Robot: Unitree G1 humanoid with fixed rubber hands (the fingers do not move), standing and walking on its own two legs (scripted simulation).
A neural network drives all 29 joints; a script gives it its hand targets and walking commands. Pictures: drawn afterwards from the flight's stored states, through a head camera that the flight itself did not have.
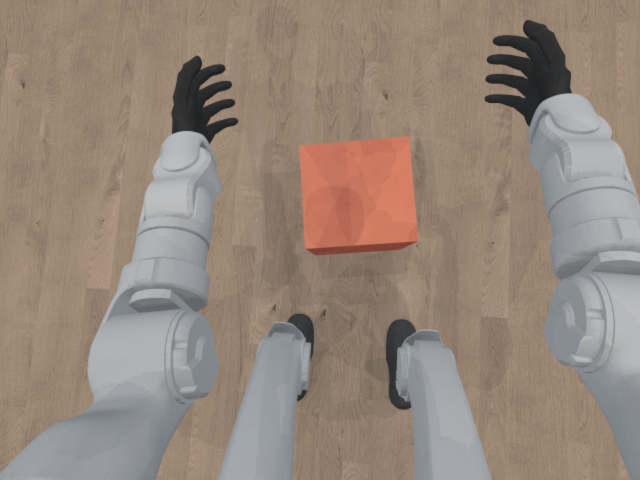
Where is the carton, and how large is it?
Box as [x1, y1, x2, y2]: [299, 136, 417, 254]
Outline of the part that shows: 408,136 299,146 304,235 306,249 314,254 399,249 417,241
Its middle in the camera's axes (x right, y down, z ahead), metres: +0.08 -0.07 +0.86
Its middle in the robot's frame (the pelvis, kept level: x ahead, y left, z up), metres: +0.49 +0.00 -0.51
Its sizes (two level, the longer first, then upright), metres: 0.210 0.200 0.250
